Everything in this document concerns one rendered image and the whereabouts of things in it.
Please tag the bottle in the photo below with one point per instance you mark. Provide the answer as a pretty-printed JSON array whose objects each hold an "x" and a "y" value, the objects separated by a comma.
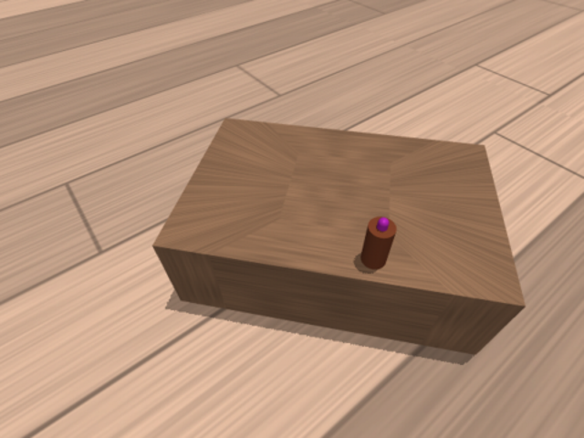
[{"x": 377, "y": 244}]

